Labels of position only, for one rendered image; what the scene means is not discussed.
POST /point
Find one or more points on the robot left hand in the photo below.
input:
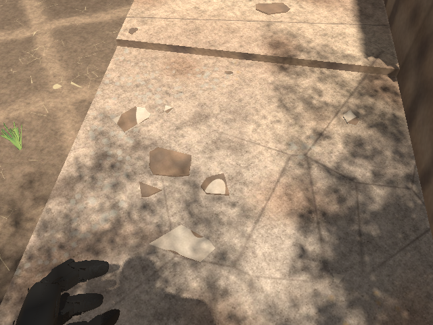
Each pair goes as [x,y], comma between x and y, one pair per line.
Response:
[44,304]

